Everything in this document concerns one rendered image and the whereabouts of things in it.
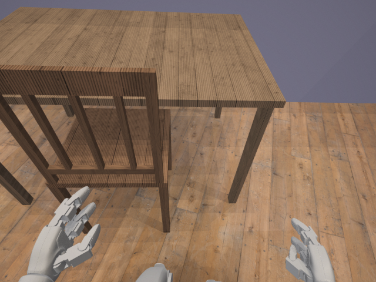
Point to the chair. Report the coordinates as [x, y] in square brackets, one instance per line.
[105, 147]

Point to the left robot hand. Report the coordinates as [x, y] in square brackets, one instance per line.
[46, 255]

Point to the left robot thigh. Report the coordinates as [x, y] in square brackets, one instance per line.
[156, 274]

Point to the right robot hand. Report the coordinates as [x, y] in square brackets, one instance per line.
[314, 264]

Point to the table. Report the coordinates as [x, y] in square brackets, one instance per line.
[201, 60]

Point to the robot left shin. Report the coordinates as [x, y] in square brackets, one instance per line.
[159, 265]

